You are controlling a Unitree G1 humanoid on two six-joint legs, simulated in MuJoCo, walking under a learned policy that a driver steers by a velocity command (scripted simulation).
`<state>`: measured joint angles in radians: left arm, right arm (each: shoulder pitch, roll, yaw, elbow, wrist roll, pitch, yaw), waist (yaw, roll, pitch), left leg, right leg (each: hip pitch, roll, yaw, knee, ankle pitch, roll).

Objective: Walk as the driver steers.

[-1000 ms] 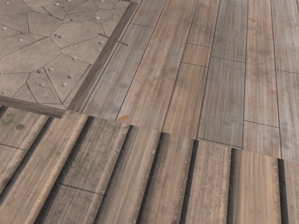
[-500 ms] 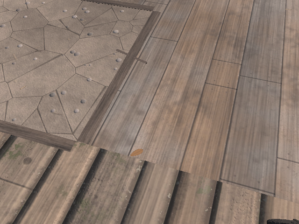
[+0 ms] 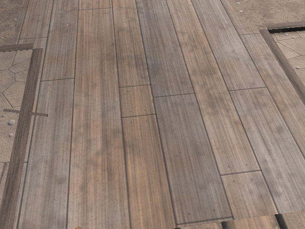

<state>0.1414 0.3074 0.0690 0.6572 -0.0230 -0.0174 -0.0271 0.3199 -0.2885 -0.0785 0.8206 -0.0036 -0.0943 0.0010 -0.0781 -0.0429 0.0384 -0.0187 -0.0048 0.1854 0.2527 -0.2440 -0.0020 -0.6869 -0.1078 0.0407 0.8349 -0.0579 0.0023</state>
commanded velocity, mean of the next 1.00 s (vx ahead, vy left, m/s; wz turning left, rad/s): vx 0.19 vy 0.00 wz -0.40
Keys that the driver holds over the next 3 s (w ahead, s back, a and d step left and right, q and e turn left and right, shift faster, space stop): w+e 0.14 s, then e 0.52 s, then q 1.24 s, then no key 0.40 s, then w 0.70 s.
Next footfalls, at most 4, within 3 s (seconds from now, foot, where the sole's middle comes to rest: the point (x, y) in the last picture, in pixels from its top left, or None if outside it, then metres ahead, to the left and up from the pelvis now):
0.16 right None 0.26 -0.14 -0.78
0.66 left None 0.44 0.00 -0.78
0.98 right None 0.28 -0.20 -0.78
1.34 left None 0.38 0.04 -0.78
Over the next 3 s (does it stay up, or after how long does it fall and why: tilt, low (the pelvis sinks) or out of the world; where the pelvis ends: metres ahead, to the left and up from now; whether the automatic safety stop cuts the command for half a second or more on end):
stays up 0.53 -0.04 0.00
